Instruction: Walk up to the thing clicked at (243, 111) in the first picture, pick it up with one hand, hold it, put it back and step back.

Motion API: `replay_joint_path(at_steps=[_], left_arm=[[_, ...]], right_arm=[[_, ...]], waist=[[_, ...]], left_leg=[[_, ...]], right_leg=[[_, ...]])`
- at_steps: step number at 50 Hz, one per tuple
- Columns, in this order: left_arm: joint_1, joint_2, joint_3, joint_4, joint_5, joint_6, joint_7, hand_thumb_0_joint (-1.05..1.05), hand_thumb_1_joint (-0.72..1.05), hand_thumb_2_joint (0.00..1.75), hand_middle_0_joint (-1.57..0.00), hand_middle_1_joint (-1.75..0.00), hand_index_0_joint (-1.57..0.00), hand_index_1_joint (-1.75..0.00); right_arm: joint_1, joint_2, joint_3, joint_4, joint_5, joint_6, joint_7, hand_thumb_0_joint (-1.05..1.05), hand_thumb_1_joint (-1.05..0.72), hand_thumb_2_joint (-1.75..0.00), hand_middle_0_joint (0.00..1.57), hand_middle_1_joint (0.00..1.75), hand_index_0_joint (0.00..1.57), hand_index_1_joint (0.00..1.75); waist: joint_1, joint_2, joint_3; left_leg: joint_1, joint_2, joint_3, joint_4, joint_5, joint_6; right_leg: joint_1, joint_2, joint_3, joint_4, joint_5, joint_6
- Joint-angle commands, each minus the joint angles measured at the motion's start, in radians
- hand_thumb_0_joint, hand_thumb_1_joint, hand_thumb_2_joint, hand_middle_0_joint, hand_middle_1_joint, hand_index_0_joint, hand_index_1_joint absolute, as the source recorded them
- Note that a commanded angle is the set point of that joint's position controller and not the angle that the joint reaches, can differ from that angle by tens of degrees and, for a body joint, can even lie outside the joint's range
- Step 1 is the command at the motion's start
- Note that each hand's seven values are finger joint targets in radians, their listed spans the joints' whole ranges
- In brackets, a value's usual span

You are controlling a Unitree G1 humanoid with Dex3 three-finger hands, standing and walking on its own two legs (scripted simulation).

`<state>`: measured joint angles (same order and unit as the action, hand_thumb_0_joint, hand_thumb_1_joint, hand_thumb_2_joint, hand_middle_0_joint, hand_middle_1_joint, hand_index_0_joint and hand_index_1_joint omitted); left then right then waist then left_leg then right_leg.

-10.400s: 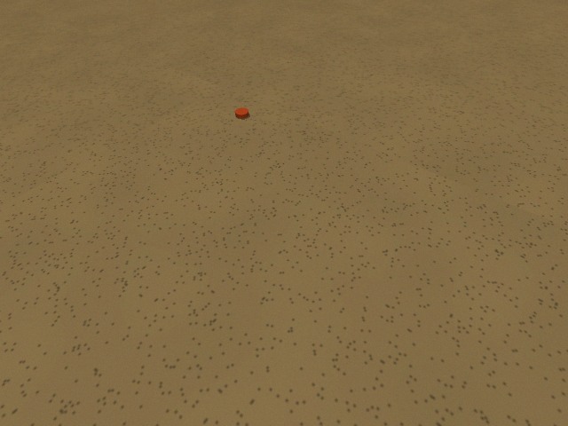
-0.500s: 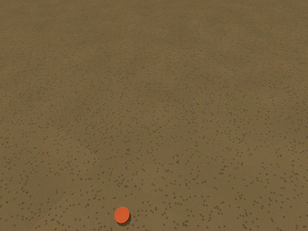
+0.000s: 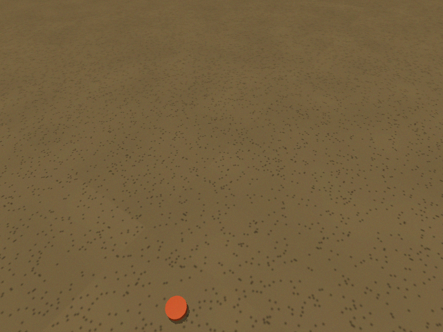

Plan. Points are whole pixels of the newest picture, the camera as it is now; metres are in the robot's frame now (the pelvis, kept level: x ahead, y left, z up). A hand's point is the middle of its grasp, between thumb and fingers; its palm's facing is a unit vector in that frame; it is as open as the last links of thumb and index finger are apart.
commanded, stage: stand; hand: left
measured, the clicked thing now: (176, 308) +0.39 +0.25 -0.77
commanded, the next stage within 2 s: none
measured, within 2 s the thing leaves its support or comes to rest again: neither
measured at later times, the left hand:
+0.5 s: hand out of the picture +0.07 +0.25 -0.16, palm faces -0.02 -0.94 -0.35, open 7.4 cm
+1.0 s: hand out of the picture +0.07 +0.26 -0.16, palm faces -0.02 -0.94 -0.35, open 7.4 cm
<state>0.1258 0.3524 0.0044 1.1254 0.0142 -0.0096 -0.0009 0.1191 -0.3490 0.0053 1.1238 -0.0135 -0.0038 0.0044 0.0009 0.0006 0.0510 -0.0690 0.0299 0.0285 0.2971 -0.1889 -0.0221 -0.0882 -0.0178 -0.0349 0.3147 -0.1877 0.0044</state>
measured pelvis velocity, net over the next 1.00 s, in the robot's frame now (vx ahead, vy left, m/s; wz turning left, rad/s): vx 0.00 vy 0.00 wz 0.00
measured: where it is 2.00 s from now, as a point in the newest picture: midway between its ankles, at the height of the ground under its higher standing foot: outside the picture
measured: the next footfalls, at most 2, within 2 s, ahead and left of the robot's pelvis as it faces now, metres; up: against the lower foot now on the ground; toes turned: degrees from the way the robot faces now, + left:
none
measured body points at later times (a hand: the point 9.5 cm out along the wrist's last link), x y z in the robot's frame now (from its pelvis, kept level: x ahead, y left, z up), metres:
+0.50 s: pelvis +0.00 +0.00 +0.00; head +0.01 +0.00 +0.45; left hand +0.08 +0.30 -0.13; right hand +0.08 -0.30 -0.13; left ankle -0.02 +0.13 -0.75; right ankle -0.01 -0.12 -0.75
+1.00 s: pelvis +0.00 +0.00 +0.00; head +0.01 +0.00 +0.45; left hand +0.07 +0.31 -0.13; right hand +0.08 -0.30 -0.13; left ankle -0.02 +0.13 -0.75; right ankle -0.01 -0.12 -0.75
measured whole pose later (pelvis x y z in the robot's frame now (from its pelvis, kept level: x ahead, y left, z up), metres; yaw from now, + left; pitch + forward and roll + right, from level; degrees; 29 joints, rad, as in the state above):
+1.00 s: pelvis +0.00 +0.00 +0.00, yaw +0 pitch -2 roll +0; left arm 0.13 0.35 0.01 1.12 0.01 -0.01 0.00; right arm 0.12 -0.35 0.00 1.12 -0.01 0.00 0.00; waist 0.00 0.00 0.05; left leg -0.07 0.03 0.03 0.30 -0.20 -0.02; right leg -0.08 -0.02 -0.03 0.31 -0.19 0.01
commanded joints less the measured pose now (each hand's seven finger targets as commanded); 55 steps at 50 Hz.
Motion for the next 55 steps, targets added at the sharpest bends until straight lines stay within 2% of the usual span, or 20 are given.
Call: replay_joint_path(at_steps=[1, 7, 15, 19, 38, 46, 52, 55], left_arm=[[-0.036, 0.215, 0.037, -0.064, -0.004, -0.022, 0.011, 0.0, 0.9, 0.9, -0.2, -0.3, -0.2, -0.3], [-0.033, 0.214, 0.035, -0.062, -0.005, -0.024, 0.011, 0.0, 0.9, 0.9, -0.2, -0.3, -0.2, -0.3], [-0.037, 0.215, 0.037, -0.066, -0.005, -0.023, 0.014, 0.0, 0.9, 0.9, -0.2, -0.3, -0.2, -0.3], [-0.035, 0.211, 0.035, -0.062, -0.006, -0.021, 0.012, 0.0, 0.9, 0.9, -0.2, -0.3, -0.2, -0.3], [-0.033, 0.216, 0.039, -0.064, -0.007, -0.021, 0.012, 0.0, 0.9, 0.9, -0.2, -0.3, -0.2, -0.3], [-0.034, 0.213, 0.038, -0.063, -0.003, -0.021, 0.013, 0.0, 0.9, 0.9, -0.2, -0.3, -0.2, -0.3], [-0.036, 0.212, 0.038, -0.066, -0.004, -0.024, 0.013, 0.0, 0.9, 0.9, -0.2, -0.3, -0.2, -0.3], [-0.031, 0.213, 0.037, -0.065, -0.006, -0.023, 0.013, 0.0, 0.9, 0.9, -0.2, -0.3, -0.2, -0.3]], right_arm=[[-0.039, -0.219, -0.045, -0.062, 0.001, -0.023, -0.014, 0.0, -0.9, -0.9, 0.2, 0.3, 0.2, 0.3], [-0.031, -0.211, -0.042, -0.06, 0.002, -0.022, -0.013, 0.0, -0.9, -0.9, 0.2, 0.3, 0.2, 0.3], [-0.039, -0.212, -0.046, -0.063, 0.003, -0.022, -0.014, 0.0, -0.9, -0.9, 0.2, 0.3, 0.2, 0.3], [-0.035, -0.211, -0.042, -0.061, 0.003, -0.022, -0.014, 0.0, -0.9, -0.9, 0.2, 0.3, 0.2, 0.3], [-0.037, -0.212, -0.044, -0.063, 0.004, -0.025, -0.014, 0.0, -0.9, -0.9, 0.2, 0.3, 0.2, 0.3], [-0.033, -0.217, -0.046, -0.064, 0.003, -0.022, -0.014, 0.0, -0.9, -0.9, 0.2, 0.3, 0.2, 0.3], [-0.035, -0.213, -0.044, -0.068, 0.002, -0.023, -0.014, 0.0, -0.9, -0.9, 0.2, 0.3, 0.2, 0.3], [-0.034, -0.214, -0.046, -0.066, 0.004, -0.024, -0.014, 0.0, -0.9, -0.9, 0.2, 0.3, 0.2, 0.3]], waist=[[0.001, 0.004, -0.075], [-0.004, 0.001, -0.068], [-0.001, -0.005, -0.07], [-0.001, 0.011, -0.057], [0.002, 0.005, -0.074], [-0.003, 0.004, -0.061], [-0.004, 0.011, -0.08], [-0.002, 0.004, -0.066]], left_leg=[[0.008, 0.115, -0.089, -0.034, 0.179, 0.035], [0.001, 0.112, -0.082, -0.032, 0.162, 0.038], [0.008, 0.117, -0.086, -0.03, 0.194, 0.035], [-0.01, 0.11, -0.082, -0.039, 0.158, 0.033], [0.01, 0.116, -0.084, -0.035, 0.189, 0.035], [0.002, 0.114, -0.083, -0.032, 0.15, 0.039], [0.006, 0.116, -0.079, -0.026, 0.186, 0.041], [0.007, 0.117, -0.083, -0.03, 0.188, 0.037]], right_leg=[[-0.004, -0.122, 0.099, -0.043, 0.19, -0.023], [0.002, -0.126, 0.105, -0.047, 0.202, -0.025], [0.003, -0.121, 0.097, -0.038, 0.214, -0.025], [0.005, -0.124, 0.103, -0.046, 0.203, -0.025], [0.015, -0.123, 0.101, -0.039, 0.216, -0.028], [0.003, -0.125, 0.105, -0.052, 0.19, -0.025], [0.018, -0.127, 0.104, -0.04, 0.232, -0.025], [0.008, -0.123, 0.099, -0.041, 0.218, -0.025]])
